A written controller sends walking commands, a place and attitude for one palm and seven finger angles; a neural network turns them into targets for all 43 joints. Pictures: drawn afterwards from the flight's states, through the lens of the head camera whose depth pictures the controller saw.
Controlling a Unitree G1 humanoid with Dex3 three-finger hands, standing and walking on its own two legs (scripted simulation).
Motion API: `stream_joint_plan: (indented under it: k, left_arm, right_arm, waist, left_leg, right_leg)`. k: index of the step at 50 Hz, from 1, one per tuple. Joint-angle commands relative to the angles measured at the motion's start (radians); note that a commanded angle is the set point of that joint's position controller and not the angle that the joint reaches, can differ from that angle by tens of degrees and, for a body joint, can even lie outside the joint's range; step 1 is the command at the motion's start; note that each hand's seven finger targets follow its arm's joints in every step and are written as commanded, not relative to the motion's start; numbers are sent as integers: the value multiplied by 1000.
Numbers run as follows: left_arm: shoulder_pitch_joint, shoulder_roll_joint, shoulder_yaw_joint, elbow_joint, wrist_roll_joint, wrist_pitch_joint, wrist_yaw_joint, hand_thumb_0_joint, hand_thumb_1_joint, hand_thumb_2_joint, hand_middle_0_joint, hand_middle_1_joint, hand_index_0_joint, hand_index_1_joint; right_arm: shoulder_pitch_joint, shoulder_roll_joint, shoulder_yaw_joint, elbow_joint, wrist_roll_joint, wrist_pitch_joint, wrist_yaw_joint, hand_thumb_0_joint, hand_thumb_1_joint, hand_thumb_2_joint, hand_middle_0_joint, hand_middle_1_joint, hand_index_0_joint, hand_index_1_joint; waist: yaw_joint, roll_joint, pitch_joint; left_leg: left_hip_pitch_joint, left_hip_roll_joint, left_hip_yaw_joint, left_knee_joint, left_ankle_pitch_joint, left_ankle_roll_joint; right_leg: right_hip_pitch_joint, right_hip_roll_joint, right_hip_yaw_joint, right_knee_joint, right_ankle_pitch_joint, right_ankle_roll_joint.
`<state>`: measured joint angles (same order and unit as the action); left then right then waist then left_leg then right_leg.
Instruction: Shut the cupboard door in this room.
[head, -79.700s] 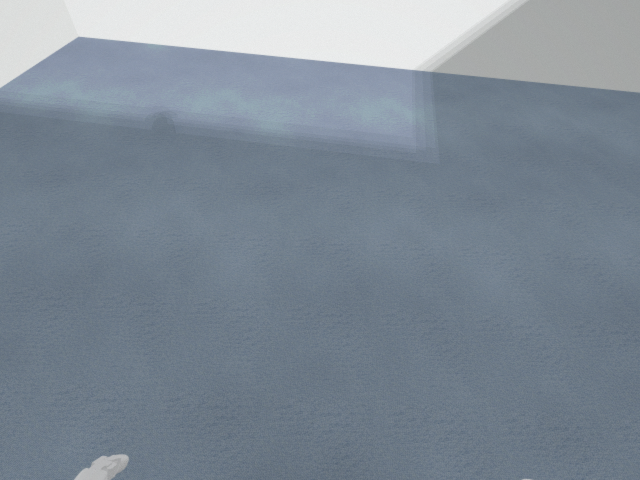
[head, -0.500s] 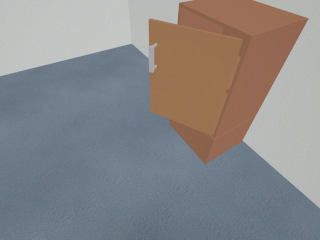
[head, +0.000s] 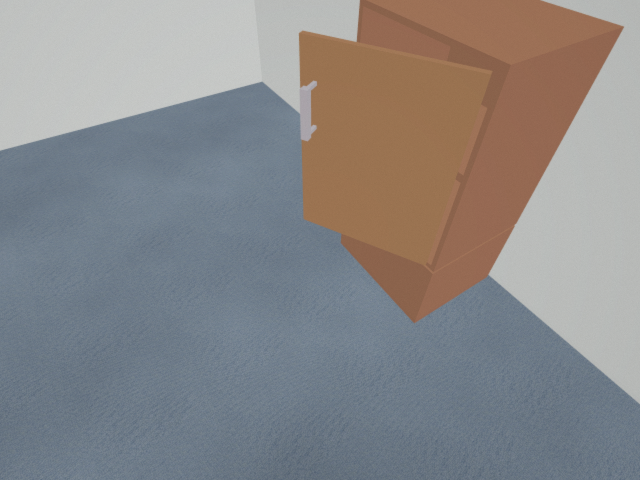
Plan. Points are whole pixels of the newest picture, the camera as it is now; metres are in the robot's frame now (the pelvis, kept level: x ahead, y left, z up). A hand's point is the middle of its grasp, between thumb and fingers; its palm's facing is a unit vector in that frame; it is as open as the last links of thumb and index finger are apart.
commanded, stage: look to check the result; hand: left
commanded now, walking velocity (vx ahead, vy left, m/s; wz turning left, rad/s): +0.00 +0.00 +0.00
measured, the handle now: (309, 111) +0.94 +0.07 -0.02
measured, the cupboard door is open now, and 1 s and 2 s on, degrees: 29 29 29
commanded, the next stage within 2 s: walk to a spot facing it in 0.22 s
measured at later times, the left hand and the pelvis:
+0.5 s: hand out of the picture +0.02 +0.19 -0.18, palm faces +0.05 -0.97 -0.22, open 7.3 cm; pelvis +0.01 +0.00 +0.00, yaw +2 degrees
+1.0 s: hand out of the picture +0.03 +0.24 -0.17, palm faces +0.33 -0.91 -0.25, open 7.3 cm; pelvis +0.00 +0.00 +0.00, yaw +18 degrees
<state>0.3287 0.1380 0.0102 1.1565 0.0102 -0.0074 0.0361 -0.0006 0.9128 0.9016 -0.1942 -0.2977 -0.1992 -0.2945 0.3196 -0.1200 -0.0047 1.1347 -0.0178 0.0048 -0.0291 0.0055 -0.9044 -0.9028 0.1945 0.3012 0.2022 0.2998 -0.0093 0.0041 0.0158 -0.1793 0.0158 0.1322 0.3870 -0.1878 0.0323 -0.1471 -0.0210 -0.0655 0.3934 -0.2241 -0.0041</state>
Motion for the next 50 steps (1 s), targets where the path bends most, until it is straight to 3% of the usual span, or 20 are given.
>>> stream_joint_plan:
  k: [1, 17, 20, 24, 27, 29, 30, 31, 33, 34, 35, 36, 37, 38, 39, 40, 41, 43, 45, 50]
  left_arm:
    - [65, 98, 17, -27, 6, -8, 5, 0, 900, 900, -200, -300, -200, -300]
    - [-8, 161, 25, -42, 5, -13, -2, 0, 900, 900, -200, -300, -200, -300]
    - [16, 125, 25, -47, 4, 0, 4, 0, 900, 900, -200, -300, -200, -300]
    - [-5, 162, 51, -89, 6, 14, 5, 0, 900, 900, -200, -300, -200, -300]
    - [-14, 190, 69, -128, 9, 18, 4, 0, 900, 900, -200, -300, -200, -300]
    - [-26, 216, 83, -155, 11, 21, 6, 0, 900, 900, -200, -300, -200, -300]
    - [-39, 223, 89, -170, 13, 21, 7, 0, 900, 900, -200, -300, -200, -300]
    - [-57, 229, 91, -186, 13, 21, 8, 0, 900, 900, -200, -300, -200, -300]
    - [-92, 232, 97, -212, 21, 20, 11, 0, 900, 900, -200, -300, -200, -300]
    - [-105, 234, 99, -223, 21, 21, 11, 0, 900, 900, -200, -300, -200, -300]
    - [-114, 224, 99, -235, 18, 27, 8, 0, 900, 900, -200, -300, -200, -300]
    - [-83, 175, 95, -253, 7, 34, 2, 0, 900, 900, -200, -300, -200, -300]
    - [-117, 162, 83, -287, 5, 42, 5, 0, 900, 900, -200, -300, -200, -300]
    - [-152, 176, 87, -283, 14, 55, 10, 0, 900, 900, -200, -300, -200, -300]
    - [-168, 174, 92, -285, 15, 58, 6, 0, 900, 900, -200, -300, -200, -300]
    - [-170, 182, 94, -287, 19, 54, 0, 0, 900, 900, -200, -300, -200, -300]
    - [-160, 180, 96, -283, 19, 50, -6, 0, 900, 900, -200, -300, -200, -300]
    - [-137, 178, 97, -282, 16, 45, -10, 0, 900, 900, -200, -300, -200, -300]
    - [-140, 182, 96, -289, 17, 44, -14, 0, 900, 900, -200, -300, -200, -300]
    - [-165, 188, 91, -324, 19, 45, -17, 0, 900, 900, -200, -300, -200, -300]
  right_arm:
    - [62, -113, -18, -19, 5, -12, -9, 0, -900, -900, 200, 300, 200, 300]
    - [-3, -177, -24, -29, 5, -19, -6, 0, -900, -900, 200, 300, 200, 300]
    - [11, -124, -16, -36, 5, -5, -1, 0, -900, -900, 200, 300, 200, 300]
    - [-21, -154, -30, -72, 1, 9, 4, 0, -900, -900, 200, 300, 200, 300]
    - [-43, -157, -42, -108, 1, 18, 9, 0, -900, -900, 200, 300, 200, 300]
    - [-48, -145, -49, -132, -1, 26, 14, 0, -900, -900, 200, 300, 200, 300]
    - [-49, -140, -54, -144, -2, 29, 17, 0, -900, -900, 200, 300, 200, 300]
    - [-62, -136, -57, -155, -4, 34, 19, 0, -900, -900, 200, 300, 200, 300]
    - [-69, -135, -63, -179, -3, 36, 25, 0, -900, -900, 200, 300, 200, 300]
    - [-65, -141, -64, -186, -2, 34, 30, 0, -900, -900, 200, 300, 200, 300]
    - [-26, -169, -68, -188, -1, 28, 32, 0, -900, -900, 200, 300, 200, 300]
    - [24, -231, -77, -186, -12, 18, 26, 0, -900, -900, 200, 300, 200, 300]
    - [75, -286, -91, -169, -20, 20, 10, 0, -900, -900, 200, 300, 200, 300]
    - [103, -292, -93, -150, -20, 24, 1, 0, -900, -900, 200, 300, 200, 300]
    - [74, -285, -94, -165, -17, 22, -5, 0, -900, -900, 200, 300, 200, 300]
    - [33, -270, -88, -187, -16, 17, -8, 0, -900, -900, 200, 300, 200, 300]
    - [-3, -271, -86, -199, -16, 14, -10, 0, -900, -900, 200, 300, 200, 300]
    - [-30, -264, -84, -212, -12, 7, -12, 0, -900, -900, 200, 300, 200, 300]
    - [-35, -269, -85, -217, -8, 6, -10, 0, -900, -900, 200, 300, 200, 300]
    - [-43, -285, -98, -224, -11, 16, 1, 0, -900, -900, 200, 300, 200, 300]
  waist:
    - [-1, 5, 91]
    - [-1, 6, 59]
    - [2, 6, 60]
    - [9, 12, 61]
    - [14, -25, 28]
    - [14, -114, 9]
    - [13, -145, -5]
    - [12, -168, 2]
    - [2, -165, 5]
    - [-8, -145, 8]
    - [-27, -15, -14]
    - [-38, 262, -22]
    - [-69, 349, -30]
    - [-73, 261, -49]
    - [-57, 220, -20]
    - [-40, 142, -14]
    - [-24, 99, -21]
    - [-9, 72, -55]
    - [-8, 74, -70]
    - [-21, 150, -73]
  left_leg:
    - [2, 111, -127, -104, -20, -1]
    - [33, 116, -134, -108, 38, 0]
    - [-8, 104, -137, -62, 94, -6]
    - [-92, 101, -170, -14, 97, 0]
    - [-145, 65, -163, 75, 98, -8]
    - [-178, 24, -116, 196, 48, -26]
    - [-184, 15, -94, 279, 9, -35]
    - [-199, 13, -85, 362, -124, -46]
    - [-212, 38, -91, 373, -241, -53]
    - [-176, 57, -99, 289, -191, -51]
    - [-87, 90, -170, 162, 64, -28]
    - [-14, 224, -434, 33, 435, 37]
    - [71, 344, -611, -53, 598, 141]
    - [63, 328, -599, -81, 412, 108]
    - [21, 299, -577, -104, 277, 65]
    - [16, 273, -558, -97, 212, 47]
    - [28, 247, -514, -95, 219, 33]
    - [58, 210, -464, -87, 238, 45]
    - [64, 187, -459, -94, 203, 59]
    - [64, 162, -500, -99, 101, 99]
  right_leg:
    - [-89, -80, 89, -82, 30, -31]
    - [-51, -90, 96, -92, 66, -32]
    - [-41, -102, 62, -44, 84, -20]
    - [-40, -124, 31, 19, 56, -22]
    - [-21, -182, 41, 29, 82, -51]
    - [-19, -259, 76, -3, 64, -95]
    - [-19, -297, 80, -8, 100, -124]
    - [-33, -335, 80, -14, 145, -151]
    - [-29, -373, 49, 32, 255, -164]
    - [-51, -364, 10, 89, 267, -138]
    - [-115, -294, -58, 211, 196, -71]
    - [-232, -139, -133, 423, -61, 22]
    - [-370, -37, -54, 633, -433, 56]
    - [-380, -43, 62, 736, -382, 33]
    - [-425, -58, 90, 769, -299, 32]
    - [-437, -59, 99, 784, -228, 41]
    - [-445, -56, 110, 792, -165, 54]
    - [-438, -51, 111, 783, -109, 70]
    - [-426, -42, 114, 743, -91, 78]
    - [-399, -15, 98, 589, -130, 87]
